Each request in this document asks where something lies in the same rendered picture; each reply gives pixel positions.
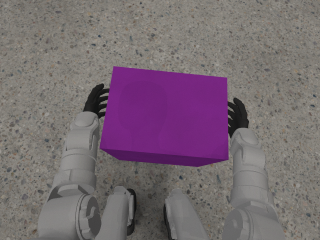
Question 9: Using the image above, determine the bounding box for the left robot foot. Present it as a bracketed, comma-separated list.
[127, 188, 137, 236]

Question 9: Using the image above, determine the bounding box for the carton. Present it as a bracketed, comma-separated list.
[99, 66, 229, 167]

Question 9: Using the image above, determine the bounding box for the robot right forearm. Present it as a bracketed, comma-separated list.
[229, 127, 286, 240]

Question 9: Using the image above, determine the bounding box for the robot left forearm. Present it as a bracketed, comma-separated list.
[37, 111, 100, 237]

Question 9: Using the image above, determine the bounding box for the right robot hand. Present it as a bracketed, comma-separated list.
[227, 97, 249, 138]

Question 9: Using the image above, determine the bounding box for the robot left upper arm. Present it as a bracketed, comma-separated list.
[26, 193, 102, 240]

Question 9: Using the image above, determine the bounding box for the robot left thigh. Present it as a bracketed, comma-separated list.
[94, 191, 134, 240]

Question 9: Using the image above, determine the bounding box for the left robot hand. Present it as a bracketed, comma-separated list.
[83, 83, 110, 119]

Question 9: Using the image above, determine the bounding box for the robot right upper arm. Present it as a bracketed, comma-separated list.
[221, 208, 286, 240]

